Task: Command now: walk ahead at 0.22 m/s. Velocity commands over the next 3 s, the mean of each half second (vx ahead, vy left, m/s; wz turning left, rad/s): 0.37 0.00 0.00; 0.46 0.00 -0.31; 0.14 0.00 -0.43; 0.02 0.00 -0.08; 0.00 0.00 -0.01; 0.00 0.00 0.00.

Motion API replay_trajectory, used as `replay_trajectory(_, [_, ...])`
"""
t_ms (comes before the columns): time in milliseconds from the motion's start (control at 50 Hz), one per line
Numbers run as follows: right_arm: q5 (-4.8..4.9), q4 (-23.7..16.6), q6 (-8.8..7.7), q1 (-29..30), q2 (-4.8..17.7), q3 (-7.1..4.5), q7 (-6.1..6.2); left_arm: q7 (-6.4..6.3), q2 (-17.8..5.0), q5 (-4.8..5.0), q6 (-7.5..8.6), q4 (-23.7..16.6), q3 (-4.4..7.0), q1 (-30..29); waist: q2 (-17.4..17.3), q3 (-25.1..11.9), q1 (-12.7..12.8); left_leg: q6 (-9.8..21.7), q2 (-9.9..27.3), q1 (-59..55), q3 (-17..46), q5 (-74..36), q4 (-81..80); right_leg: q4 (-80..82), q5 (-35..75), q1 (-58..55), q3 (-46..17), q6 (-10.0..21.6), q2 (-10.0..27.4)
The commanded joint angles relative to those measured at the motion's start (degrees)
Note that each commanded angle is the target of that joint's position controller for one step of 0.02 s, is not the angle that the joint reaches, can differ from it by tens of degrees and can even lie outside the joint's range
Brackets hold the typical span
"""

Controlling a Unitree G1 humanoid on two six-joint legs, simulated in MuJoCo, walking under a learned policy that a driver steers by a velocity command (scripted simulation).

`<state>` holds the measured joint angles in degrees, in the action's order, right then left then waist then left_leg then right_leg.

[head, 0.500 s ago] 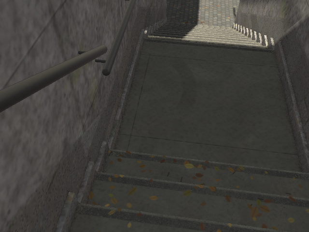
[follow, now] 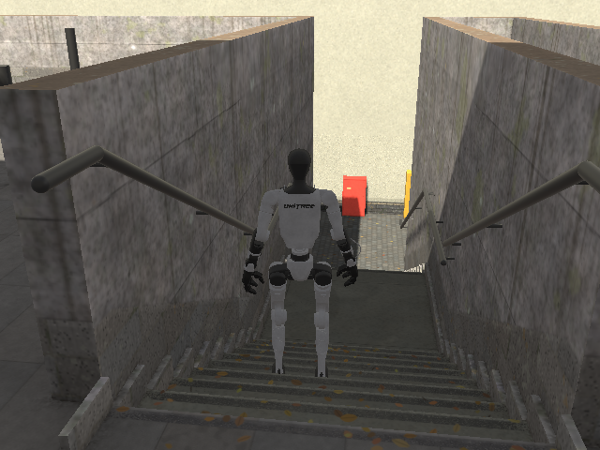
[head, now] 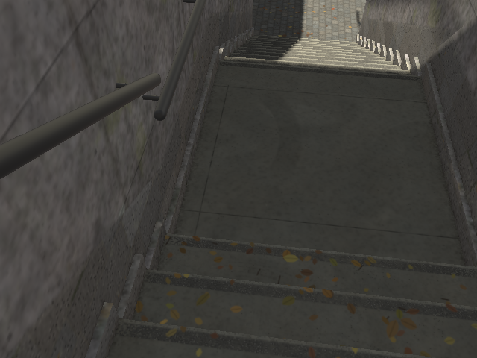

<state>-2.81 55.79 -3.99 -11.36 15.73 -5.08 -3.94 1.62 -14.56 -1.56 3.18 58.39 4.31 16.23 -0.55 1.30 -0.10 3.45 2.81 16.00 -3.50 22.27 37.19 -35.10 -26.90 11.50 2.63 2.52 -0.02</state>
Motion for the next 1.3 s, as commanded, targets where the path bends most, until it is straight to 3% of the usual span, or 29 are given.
replay_trajectory(20, [-0.7,-0.6,-0.8,-6.1,5.5,-1.57,2.42,-2.0,0.7,-0.86,1.84,-2.2,-0.2,3.2,-5.9,3.3,-2.2,14.4,13.3,-1.0,20.2,22.3,-18.0,-2.5,-3.1,6.6,0.1,3.4,0.2])
replay_trajectory(100, [-1.67,-4.4,-0.45,5.2,4.5,-0.71,3.31,-2.44,-0.7,-2.05,3.96,-2.1,-0.17,11.1,1.5,3.3,4.6,10.6,5.6,13.8,7.0,9.5,0.7,4.0,9.7,-11.0,-1.3,5.7,0.4])
replay_trajectory(120, [-1.98,-7.1,-0.82,8.2,2.4,-0.4,2.45,-2.67,-3.8,-2.86,4.56,-0.2,0.27,19.5,11.5,1.8,7.5,5.0,-3.1,24.0,-1.8,9.8,19.4,11.7,17.7,-19.2,-19.7,12.1,10.0])
replay_trajectory(160, [-0.33,-10.0,-2.3,13.6,-3.1,2.04,2.33,-1.07,-6.2,-4.87,4.84,3.1,-0.04,27.6,2.0,9.9,10.4,2.8,-1.5,49.4,15.5,9.2,30.3,17.8,19.8,-29.2,-36.2,19.8,24.2])
replay_trajectory(260, [-3.82,-5.7,-0.44,3.2,-2.0,3.27,1.38,-1.21,8.8,-4.86,3.54,0.4,-5.63,12.4,2.0,7.3,1.1,2.0,5.5,34.2,11.4,-31.1,19.2,12.1,19.0,-4.0,-11.1,10.6,10.9])
replay_trajectory(280, [-3.44,-6.7,-0.15,3.8,-1.8,3.37,1.12,-2.08,6.1,-3.35,4.24,0.1,-5.34,14.1,4.8,4.5,2.1,1.0,3.7,28.8,7.9,-40.8,10.6,11.5,17.4,-1.4,-7.8,9.9,7.6])
replay_trajectory(360, [-3.6,-11.4,1.4,7.4,-1.7,4.52,-0.64,0.8,-1.5,-5.01,5.59,2.0,-4.45,13.9,3.6,6.1,3.2,-0.3,1.0,-0.1,2.1,-48.5,3.6,7.5,3.0,25.8,-3.7,9.3,4.8])
replay_trajectory(460, [-3.45,-10.8,1.06,8.7,1.8,4.45,-0.03,-0.28,-3.3,-1.44,3.56,2.7,-3.04,17.4,2.4,7.8,6.1,-0.1,2.7,8.5,4.1,-29.8,-14.4,-8.6,15.8,-2.4,-13.8,9.9,9.9])
replay_trajectory(520, [-2.13,-0.6,-1.33,-21.2,8.8,0.09,0.91,3.96,-0.3,-5.6,0.73,4.6,-3.85,22.0,-7.0,-6.3,-4.0,6.2,4.5,-35.3,1.4,-51.9,-8.7,-46.7,19.7,16.9,-7.9,4.5,2.3])
replay_trajectory(540, [-3.47,2.1,-0.48,-34.4,12.0,-0.41,0.31,4.31,5.0,-2.76,1.52,4.0,-4.08,28.7,-19.2,-21.1,-4.6,20.6,16.3,-56.4,14.6,-79.0,4.9,-76.2,-21.6,31.2,-4.4,-0.4,-5.9])
replay_trajectory(560, [-5.81,4.8,-1.0,-40.2,11.2,-0.78,-0.8,4.31,1.8,0.02,2.84,-0.9,-3.32,18.2,-10.5,-15.4,-9.0,22.5,18.7,-55.0,25.0,-74.0,0.3,-80.4,-19.3,46.3,-7.1,-1.3,-7.2])
replay_trajectory(580, [-3.45,3.0,-2.28,-32.3,12.0,-1.54,-0.76,3.28,3.0,1.38,4.08,-6.8,-4.42,5.3,-8.8,-5.6,-8.8,23.5,23.0,-47.2,30.7,-37.3,-9.2,-73.7,-11.2,61.4,-5.6,-1.2,-1.0])
replay_trajectory(600, [-2.93,0.7,-1.95,-22.8,5.9,0.42,-0.17,1.14,0.8,0.06,4.64,-6.2,-4.33,2.9,1.9,-1.4,-6.0,19.5,22.5,-32.8,29.1,-17.5,-13.1,-69.7,-1.2,59.6,-9.1,-0.1,5.0])
replay_trajectory(640, [-3.79,-2.4,-2.62,-9.0,-9.2,6.59,1.41,-0.06,1.4,-2.93,3.28,-4.9,-4.59,4.9,3.8,2.4,3.6,13.9,15.0,-1.3,18.2,-19.3,-15.8,-45.2,21.8,44.1,-14.4,3.7,12.1])
replay_trajectory(660, [-2.8,-4.4,-3.38,-5.3,-11.4,7.73,2.17,0.59,4.1,-3.56,2.15,-2.7,-4.8,5.1,1.3,7.5,4.5,13.6,12.3,15.5,12.5,-20.4,-18.8,-33.1,29.9,33.3,-11.9,4.1,12.4])
replay_trajectory(700, [-0.62,-1.5,-3.78,-13.5,-3.2,6.57,2.97,1.9,3.1,-4.31,0.49,-2.0,-4.47,7.0,-4.8,1.1,3.1,14.9,10.5,16.6,8.9,-19.4,-19.4,-33.7,25.6,28.0,-6.0,1.9,9.3])
replay_trajectory(780, [-2.64,0.3,-5.61,-18.4,-7.2,8.54,4.96,0.98,0.8,-2.61,2.4,-3.4,-5.27,-0.5,1.7,-2.8,-0.5,7.4,5.9,10.4,0.8,-17.1,-2.3,-6.3,61.0,27.3,-8.2,-0.6,10.4])
replay_trajectory(840, [-3.31,-0.1,-3.61,-16.8,-2.5,7.61,2.07,1.88,-2.0,-2.18,0.64,-5.2,-4.22,-5.8,-1.0,2.9,0.8,7.7,8.1,22.9,2.1,-7.1,-3.8,-10.7,55.0,13.1,-3.5,-1.8,6.4])
replay_trajectory(940, [-1.92,4.2,0.72,-26.9,2.1,5.35,3.14,1.5,0.5,-2.34,1.53,-7.2,-6.02,-17.7,3.0,7.6,-7.4,8.2,14.8,-8.6,9.6,-16.4,5.0,12.2,37.1,24.4,-2.5,-0.4,6.6])
replay_trajectory(960, [-4.91,3.9,0.39,-24.3,3.1,4.8,1.31,1.37,-0.1,-3.71,2.04,-3.1,-4.8,-1.5,-1.5,3.0,-0.8,5.7,12.7,1.4,3.8,-33.0,16.3,-1.8,39.2,3.6,1.8,-0.3,2.8])
replay_trajectory(1000, [-2.73,4.1,0.02,-18.4,3.2,4.23,-0.23,0.24,-10.2,-3.17,2.74,1.9,0.63,17.2,10.3,-0.4,9.5,-1.0,4.8,14.1,-3.4,-21.4,41.9,17.8,54.9,-24.1,4.9,5.1,2.3])
replay_trajectory(1020, [-2.61,3.0,-0.04,-26.4,-3.8,5.15,-2.25,-0.28,-16.1,-2.49,1.27,1.9,2.18,26.7,21.8,-21.0,8.0,-7.7,-2.5,28.0,-5.1,22.2,73.7,-3.1,99.7,-54.0,-13.8,23.6,18.3])
replay_trajectory(1040, [-0.01,-3.4,-0.99,-15.4,1.2,3.62,-3.13,0.3,-14.8,-2.63,1.16,1.8,2.38,29.9,12.7,-26.4,12.0,-9.2,-2.4,40.2,1.5,32.6,82.6,-4.2,109.6,-59.7,-25.3,27.2,22.9])
replay_trajectory(1060, [1.57,-11.4,-2.75,0.7,2.8,3.02,-1.63,-0.66,-12.2,-2.43,2.55,0.7,2.29,25.5,5.8,-15.2,14.6,-9.6,-0.6,51.8,4.7,32.0,75.3,-2.0,90.6,-49.5,-26.7,24.4,24.2])
replay_trajectory(1080, [1.21,-13.6,-2.59,5.5,3.2,2.78,0.35,-1.04,-8.8,-1.84,2.53,-2.2,1.19,16.0,-3.9,-11.2,10.1,-7.2,3.0,47.7,7.4,25.2,61.0,0.7,70.6,-34.3,-24.8,20.1,23.1])
replay_trajectory(1140, [-2.95,-8.7,-1.66,-9.2,-3.4,3.52,4.13,-0.79,-3.8,-1.29,3.27,-8.5,-1.27,1.5,5.4,2.8,-3.5,-3.4,4.4,19.0,6.0,3.1,41.8,10.0,62.1,16.9,-15.9,18.5,15.4])
replay_trajectory(1220, [-0.18,-8.0,-0.87,-16.4,-2.5,4.82,1.43,0.53,-9.7,-4.79,4.35,-15.0,0.01,-5.1,4.9,-7.2,-6.7,-5.5,-1.1,-6.0,0.1,-27.9,28.2,1.2,57.6,31.2,-10.4,14.8,6.4])
replay_trajectory(1280, [-2.37,-7.8,-1.29,-21.8,3.9,2.18,2.44,0.34,-10.5,-1.69,4.63,-18.9,0.93,-9.0,1.7,-5.4,-7.8,-6.5,-2.0,-7.3,0.3,-17.9,21.2,-12.5,50.5,29.3,-12.7,11.5,6.8])
replay_trajectory(1300, [-0.04,-5.4,-2.07,-32.5,4.9,1.62,3.06,1.83,-8.3,-1.01,4.67,-20.5,0.2,-15.5,-6.5,-6.9,-15.4,-3.1,-0.3,-22.0,2.0,-23.8,11.4,-22.7,56.1,38.5,-13.7,8.4,6.5])
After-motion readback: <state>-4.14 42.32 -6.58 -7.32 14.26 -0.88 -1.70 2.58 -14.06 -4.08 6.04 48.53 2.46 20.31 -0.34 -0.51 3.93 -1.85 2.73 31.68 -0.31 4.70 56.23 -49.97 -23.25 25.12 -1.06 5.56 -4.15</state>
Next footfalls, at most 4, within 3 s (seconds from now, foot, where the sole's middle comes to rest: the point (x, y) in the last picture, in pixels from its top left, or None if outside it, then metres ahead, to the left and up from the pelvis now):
0.52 left None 0.30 0.12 -0.92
1.00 right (291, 356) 0.62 -0.15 -1.07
1.30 left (226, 341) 0.67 0.07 -1.06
1.86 left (229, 317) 0.82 0.06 -1.22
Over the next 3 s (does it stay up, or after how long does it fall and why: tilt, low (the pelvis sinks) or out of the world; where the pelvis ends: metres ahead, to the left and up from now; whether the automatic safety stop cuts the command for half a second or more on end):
stays up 0.69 0.00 -0.45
